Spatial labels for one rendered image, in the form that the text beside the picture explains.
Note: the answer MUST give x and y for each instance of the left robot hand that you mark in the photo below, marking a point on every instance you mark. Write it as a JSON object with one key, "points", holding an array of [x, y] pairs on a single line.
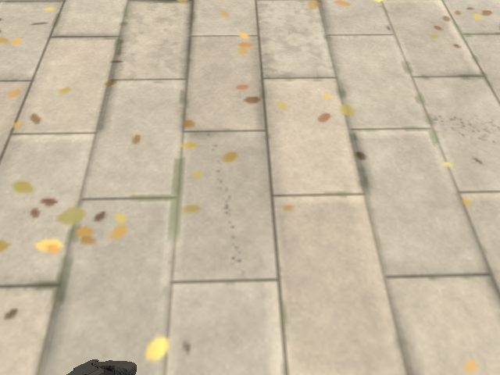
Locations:
{"points": [[94, 367]]}

